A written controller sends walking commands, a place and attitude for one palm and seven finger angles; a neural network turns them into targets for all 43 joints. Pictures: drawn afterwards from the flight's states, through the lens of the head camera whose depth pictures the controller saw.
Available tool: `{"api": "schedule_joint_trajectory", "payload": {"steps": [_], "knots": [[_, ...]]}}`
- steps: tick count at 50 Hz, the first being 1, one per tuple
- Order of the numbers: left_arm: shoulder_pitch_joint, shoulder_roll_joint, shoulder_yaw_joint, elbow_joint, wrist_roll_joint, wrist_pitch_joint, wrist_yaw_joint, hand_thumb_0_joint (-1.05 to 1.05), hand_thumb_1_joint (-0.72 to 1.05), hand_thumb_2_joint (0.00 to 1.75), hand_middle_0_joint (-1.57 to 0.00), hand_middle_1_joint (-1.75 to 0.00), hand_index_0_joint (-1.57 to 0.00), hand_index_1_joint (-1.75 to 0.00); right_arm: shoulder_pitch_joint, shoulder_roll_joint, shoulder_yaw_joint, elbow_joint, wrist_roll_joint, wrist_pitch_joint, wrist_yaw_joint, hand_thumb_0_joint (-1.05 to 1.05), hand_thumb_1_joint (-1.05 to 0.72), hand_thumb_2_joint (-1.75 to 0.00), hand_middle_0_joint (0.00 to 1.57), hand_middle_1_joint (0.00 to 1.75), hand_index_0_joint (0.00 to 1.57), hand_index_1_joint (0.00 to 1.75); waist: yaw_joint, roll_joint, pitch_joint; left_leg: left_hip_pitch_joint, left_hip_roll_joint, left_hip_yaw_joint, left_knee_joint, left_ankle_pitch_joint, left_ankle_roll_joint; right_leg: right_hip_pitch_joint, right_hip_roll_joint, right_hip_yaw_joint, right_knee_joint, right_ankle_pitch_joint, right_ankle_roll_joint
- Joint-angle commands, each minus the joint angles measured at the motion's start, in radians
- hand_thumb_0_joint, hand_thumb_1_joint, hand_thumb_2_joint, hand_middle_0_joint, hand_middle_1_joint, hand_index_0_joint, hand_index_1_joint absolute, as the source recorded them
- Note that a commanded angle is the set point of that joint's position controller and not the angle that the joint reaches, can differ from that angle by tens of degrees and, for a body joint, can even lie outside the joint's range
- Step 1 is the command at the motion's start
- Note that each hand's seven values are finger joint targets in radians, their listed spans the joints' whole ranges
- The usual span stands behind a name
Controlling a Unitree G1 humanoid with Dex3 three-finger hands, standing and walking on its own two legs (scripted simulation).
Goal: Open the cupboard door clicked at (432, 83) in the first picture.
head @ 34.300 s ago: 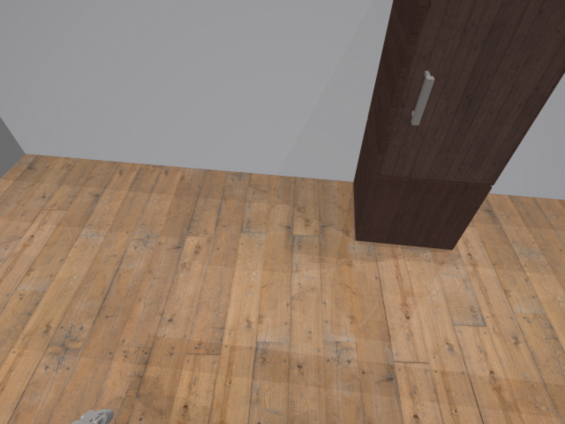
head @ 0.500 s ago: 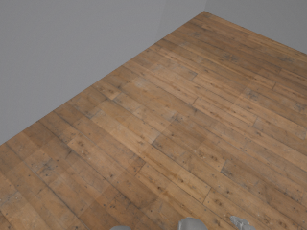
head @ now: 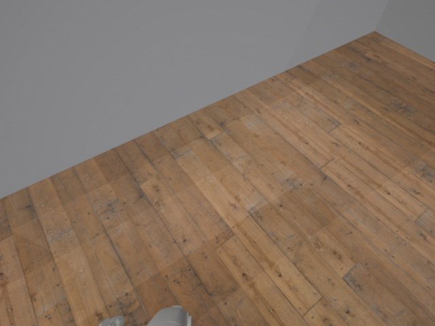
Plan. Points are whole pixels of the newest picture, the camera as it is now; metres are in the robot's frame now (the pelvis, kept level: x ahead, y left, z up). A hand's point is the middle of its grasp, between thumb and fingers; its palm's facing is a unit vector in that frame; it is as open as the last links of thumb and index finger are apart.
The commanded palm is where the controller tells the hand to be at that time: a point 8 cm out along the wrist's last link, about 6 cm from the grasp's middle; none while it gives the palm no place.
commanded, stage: turn to face it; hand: left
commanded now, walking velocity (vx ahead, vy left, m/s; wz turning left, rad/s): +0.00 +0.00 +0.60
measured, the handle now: out of the picture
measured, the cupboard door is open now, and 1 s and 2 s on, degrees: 46 46 46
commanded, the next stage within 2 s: none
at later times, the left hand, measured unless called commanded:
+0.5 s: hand out of the picture +0.06 +0.22 -0.16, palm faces +0.28 -0.92 -0.29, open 7.4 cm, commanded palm none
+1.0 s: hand out of the picture -0.07 +0.20 -0.19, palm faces +0.60 -0.75 -0.27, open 7.4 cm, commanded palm none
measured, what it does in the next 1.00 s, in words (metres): steps on the spot, turning left: left foot, then right foot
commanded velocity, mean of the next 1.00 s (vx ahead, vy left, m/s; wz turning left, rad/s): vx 0.00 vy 0.00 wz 0.60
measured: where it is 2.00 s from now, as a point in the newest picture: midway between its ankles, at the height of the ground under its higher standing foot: outside the picture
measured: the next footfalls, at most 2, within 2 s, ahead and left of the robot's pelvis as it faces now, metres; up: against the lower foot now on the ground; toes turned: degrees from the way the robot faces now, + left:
left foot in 0.12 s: +0.04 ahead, +0.13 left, +0.00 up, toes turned +10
right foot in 0.52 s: +0.08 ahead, -0.13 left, +0.00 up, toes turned +15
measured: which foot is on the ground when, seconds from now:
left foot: up 0.00-0.10, down 0.12-0.52, up 0.54-0.88, down 0.90-1.00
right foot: down 0.00-0.12, up 0.14-0.50, down 0.52-0.90, up 0.92-1.00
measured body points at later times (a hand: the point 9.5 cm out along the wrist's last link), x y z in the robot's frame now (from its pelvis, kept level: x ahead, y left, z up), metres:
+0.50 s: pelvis +0.01 -0.02 -0.01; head +0.07 -0.01 +0.44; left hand +0.05 +0.27 -0.14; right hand +0.15 -0.24 -0.16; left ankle +0.00 +0.12 -0.74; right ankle +0.04 -0.14 -0.73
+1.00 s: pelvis +0.02 -0.01 -0.01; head +0.05 +0.04 +0.43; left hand -0.10 +0.24 -0.17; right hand +0.27 -0.15 -0.14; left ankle -0.03 +0.08 -0.74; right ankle +0.06 -0.15 -0.68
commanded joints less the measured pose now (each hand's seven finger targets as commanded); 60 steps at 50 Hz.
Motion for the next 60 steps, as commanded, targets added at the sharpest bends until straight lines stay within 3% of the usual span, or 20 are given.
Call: {"api": "schedule_joint_trajectory", "payload": {"steps": [1, 4, 5, 6, 7, 8, 13, 19, 23, 24, 26, 31, 39, 42, 43, 44, 45, 47, 51, 60], "knots": [[0.080, 0.240, 0.079, -0.030, 0.006, -0.017, 0.007, 0.00, 0.90, 0.90, -0.20, -0.30, -0.20, -0.30, -0.076, -0.040, -0.001, -0.111, 0.002, -0.041, -0.004, 0.00, -0.90, -0.90, 0.20, 0.30, 0.20, 0.30, 0.055, -0.189, -0.147, 0.010, -0.011, 0.056, -0.171, 0.003, 0.023, 0.166, -0.256, 0.127, -0.063, 0.676, -0.091], [0.049, 0.243, 0.085, -0.034, -0.006, -0.012, -0.003, 0.00, 0.90, 0.90, -0.20, -0.30, -0.20, -0.30, 0.031, -0.088, -0.015, -0.093, -0.006, -0.051, -0.008, 0.00, -0.90, -0.90, 0.20, 0.30, 0.20, 0.30, -0.018, -0.106, -0.194, 0.262, -0.013, 0.053, -0.412, 0.218, 0.055, 0.028, -0.230, 0.046, 0.127, 0.557, -0.013], [0.040, 0.199, 0.079, -0.058, -0.010, -0.008, -0.008, 0.00, 0.90, 0.90, -0.20, -0.30, -0.20, -0.30, 0.107, -0.181, -0.039, -0.086, -0.014, -0.060, -0.011, 0.00, -0.90, -0.90, 0.20, 0.30, 0.20, 0.30, -0.060, 0.123, -0.259, 0.445, 0.168, -0.192, -0.477, 0.480, 0.136, -0.170, -0.133, 0.004, 0.344, 0.255, 0.051], [-0.019, 0.137, 0.053, -0.112, -0.015, -0.002, -0.011, 0.00, 0.90, 0.90, -0.20, -0.30, -0.20, -0.30, 0.178, -0.283, -0.061, -0.075, -0.016, -0.058, -0.021, 0.00, -0.90, -0.90, 0.20, 0.30, 0.20, 0.30, -0.099, 0.356, -0.253, 0.507, 0.413, -0.504, -0.512, 0.892, 0.304, -0.408, -0.006, 0.057, 0.554, -0.364, 0.102], [-0.083, 0.166, 0.054, -0.124, -0.001, 0.016, 0.001, 0.00, 0.90, 0.90, -0.20, -0.30, -0.20, -0.30, 0.211, -0.265, -0.054, -0.053, -0.012, -0.056, -0.032, 0.00, -0.90, -0.90, 0.20, 0.30, 0.20, 0.30, -0.107, 0.215, -0.255, 0.464, 0.417, -0.482, -0.507, 0.798, 0.330, -0.429, -0.010, 0.188, 0.629, -0.347, 0.090], [-0.101, 0.146, 0.059, -0.111, -0.006, 0.017, 0.002, 0.00, 0.90, 0.90, -0.20, -0.30, -0.20, -0.30, 0.168, -0.253, -0.055, -0.071, -0.015, -0.059, -0.046, 0.00, -0.90, -0.90, 0.20, 0.30, 0.20, 0.30, -0.084, 0.215, -0.224, 0.405, 0.364, -0.451, -0.514, 0.695, 0.313, -0.446, -0.004, 0.213, 0.659, -0.281, 0.092], [-0.005, 0.153, 0.064, -0.045, -0.003, 0.028, -0.018, 0.00, 0.90, 0.90, -0.20, -0.30, -0.20, -0.30, 0.009, -0.185, -0.026, -0.112, -0.012, -0.072, -0.047, 0.00, -0.90, -0.90, 0.20, 0.30, 0.20, 0.30, 0.013, 0.137, -0.157, 0.249, 0.200, -0.264, -0.565, 0.493, 0.220, -0.348, 0.021, 0.225, 0.589, -0.058, 0.104], [-0.045, 0.139, 0.055, -0.079, -0.007, 0.023, -0.014, 0.00, 0.90, 0.90, -0.20, -0.30, -0.20, -0.30, 0.027, -0.195, -0.040, -0.105, -0.017, -0.062, -0.039, 0.00, -0.90, -0.90, 0.20, 0.30, 0.20, 0.30, -0.006, 0.154, -0.157, 0.212, 0.181, -0.332, -0.545, 0.420, 0.228, -0.236, 0.076, 0.198, 0.320, -0.095, 0.100], [0.039, 0.145, 0.059, -0.068, -0.014, 0.005, -0.010, 0.00, 0.90, 0.90, -0.20, -0.30, -0.20, -0.30, -0.013, -0.187, -0.049, -0.123, -0.012, -0.053, -0.040, 0.00, -0.90, -0.90, 0.20, 0.30, 0.20, 0.30, 0.036, 0.170, -0.185, 0.111, 0.135, -0.374, -0.450, 0.452, 0.192, -0.004, 0.123, 0.176, 0.027, 0.024, 0.081], [0.084, 0.174, 0.068, -0.060, -0.012, -0.004, -0.004, 0.00, 0.90, 0.90, -0.20, -0.30, -0.20, -0.30, -0.023, -0.162, -0.046, -0.130, -0.004, -0.054, -0.038, 0.00, -0.90, -0.90, 0.20, 0.30, 0.20, 0.30, 0.063, 0.115, -0.198, 0.025, 0.087, -0.350, -0.380, 0.371, 0.151, 0.125, 0.077, 0.215, -0.121, 0.095, 0.069], [0.105, 0.308, 0.084, -0.066, 0.010, -0.013, 0.007, 0.00, 0.90, 0.90, -0.20, -0.30, -0.20, -0.30, -0.034, -0.085, -0.036, -0.166, 0.001, -0.056, -0.026, 0.00, -0.90, -0.90, 0.20, 0.30, 0.20, 0.30, 0.084, -0.280, -0.175, -0.207, -0.103, -0.098, 0.079, -0.184, 0.031, 0.168, -0.375, 0.597, -0.275, 0.225, -0.118], [-0.034, 0.174, 0.051, -0.090, -0.003, -0.021, 0.013, 0.00, 0.90, 0.90, -0.20, -0.30, -0.20, -0.30, 0.000, -0.070, -0.028, -0.091, -0.005, -0.027, -0.008, 0.00, -0.90, -0.90, 0.20, 0.30, 0.20, 0.30, -0.003, -0.179, -0.118, -0.167, 0.003, -0.082, 0.313, 0.027, 0.000, 0.073, -0.190, 0.240, -0.174, 0.504, -0.091], [0.096, 0.238, 0.079, -0.036, 0.006, -0.017, 0.008, 0.00, 0.90, 0.90, -0.20, -0.30, -0.20, -0.30, -0.100, -0.033, -0.003, -0.113, 0.001, -0.039, -0.003, 0.00, -0.90, -0.90, 0.20, 0.30, 0.20, 0.30, 0.070, -0.187, -0.142, -0.034, -0.017, 0.040, -0.112, -0.019, 0.013, 0.184, -0.239, 0.150, -0.081, 0.693, -0.095], [0.071, 0.252, 0.087, -0.032, -0.001, -0.014, 0.002, 0.00, 0.90, 0.90, -0.20, -0.30, -0.20, -0.30, -0.019, -0.059, -0.008, -0.099, -0.001, -0.052, -0.008, 0.00, -0.90, -0.90, 0.20, 0.30, 0.20, 0.30, 0.021, -0.160, -0.185, 0.142, -0.037, 0.068, -0.345, 0.131, 0.035, 0.132, -0.231, 0.084, 0.047, 0.655, -0.042], [0.057, 0.245, 0.087, -0.041, -0.009, -0.010, -0.003, 0.00, 0.90, 0.90, -0.20, -0.30, -0.20, -0.30, 0.050, -0.099, -0.020, -0.083, -0.006, -0.058, -0.008, 0.00, -0.90, -0.90, 0.20, 0.30, 0.20, 0.30, -0.024, -0.075, -0.220, 0.306, -0.008, 0.030, -0.456, 0.295, 0.057, 0.024, -0.213, 0.045, 0.184, 0.559, 0.003], [0.046, 0.182, 0.078, -0.075, -0.015, -0.004, -0.012, 0.00, 0.90, 0.90, -0.20, -0.30, -0.20, -0.30, 0.126, -0.218, -0.050, -0.074, -0.017, -0.067, -0.014, 0.00, -0.90, -0.90, 0.20, 0.30, 0.20, 0.30, -0.065, 0.209, -0.272, 0.496, 0.250, -0.321, -0.484, 0.636, 0.182, -0.255, -0.075, 0.008, 0.417, 0.056, 0.081], [-0.040, 0.141, 0.050, -0.122, -0.009, 0.003, -0.008, 0.00, 0.90, 0.90, -0.20, -0.30, -0.20, -0.30, 0.199, -0.280, -0.062, -0.060, -0.012, -0.058, -0.021, 0.00, -0.90, -0.90, 0.20, 0.30, 0.20, 0.30, -0.096, 0.307, -0.249, 0.491, 0.401, -0.481, -0.502, 0.920, 0.293, -0.393, -0.004, 0.107, 0.573, -0.352, 0.094], [-0.097, 0.144, 0.056, -0.105, -0.007, 0.020, 0.003, 0.00, 0.90, 0.90, -0.20, -0.30, -0.20, -0.30, 0.169, -0.247, -0.053, -0.065, -0.014, -0.062, -0.050, 0.00, -0.90, -0.90, 0.20, 0.30, 0.20, 0.30, -0.077, 0.223, -0.223, 0.403, 0.344, -0.441, -0.511, 0.771, 0.287, -0.437, -0.010, 0.227, 0.666, -0.256, 0.098], [-0.018, 0.156, 0.063, -0.047, -0.003, 0.028, -0.017, 0.00, 0.90, 0.90, -0.20, -0.30, -0.20, -0.30, 0.016, -0.181, -0.027, -0.104, -0.013, -0.073, -0.051, 0.00, -0.90, -0.90, 0.20, 0.30, 0.20, 0.30, 0.011, 0.155, -0.169, 0.274, 0.206, -0.273, -0.553, 0.566, 0.223, -0.357, 0.011, 0.235, 0.623, -0.067, 0.105], [-0.025, 0.143, 0.054, -0.084, -0.012, 0.015, -0.013, 0.00, 0.90, 0.90, -0.20, -0.30, -0.20, -0.30, 0.010, -0.196, -0.045, -0.108, -0.018, -0.056, -0.041, 0.00, -0.90, -0.90, 0.20, 0.30, 0.20, 0.30, 0.007, 0.198, -0.162, 0.182, 0.165, -0.375, -0.497, 0.507, 0.219, -0.137, 0.111, 0.189, 0.196, -0.082, 0.091]]}}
